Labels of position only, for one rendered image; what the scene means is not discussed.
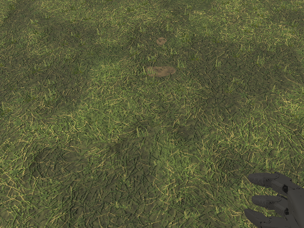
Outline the right robot hand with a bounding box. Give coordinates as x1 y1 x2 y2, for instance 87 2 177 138
244 171 304 228

